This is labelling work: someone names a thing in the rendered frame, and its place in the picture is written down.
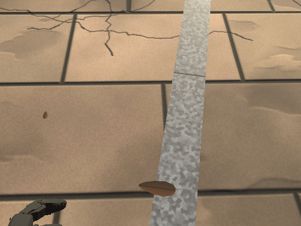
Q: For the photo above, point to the robot left hand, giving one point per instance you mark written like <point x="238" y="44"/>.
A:
<point x="36" y="210"/>

